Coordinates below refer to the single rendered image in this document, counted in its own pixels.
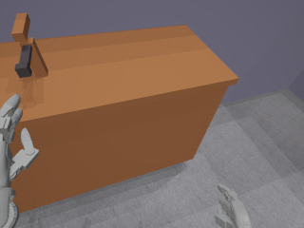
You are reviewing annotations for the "left robot forearm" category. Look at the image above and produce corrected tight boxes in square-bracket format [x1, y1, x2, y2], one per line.
[0, 187, 20, 228]

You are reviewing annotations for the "tap lever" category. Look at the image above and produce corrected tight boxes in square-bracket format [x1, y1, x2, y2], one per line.
[14, 45, 32, 78]

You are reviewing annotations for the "right robot hand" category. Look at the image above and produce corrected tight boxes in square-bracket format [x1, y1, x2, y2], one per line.
[215, 183, 253, 228]

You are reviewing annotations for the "left robot hand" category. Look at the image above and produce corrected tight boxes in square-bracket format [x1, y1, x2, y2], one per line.
[0, 94, 39, 188]

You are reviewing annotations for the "counter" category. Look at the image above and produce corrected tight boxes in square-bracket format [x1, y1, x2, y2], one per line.
[0, 12, 239, 213]

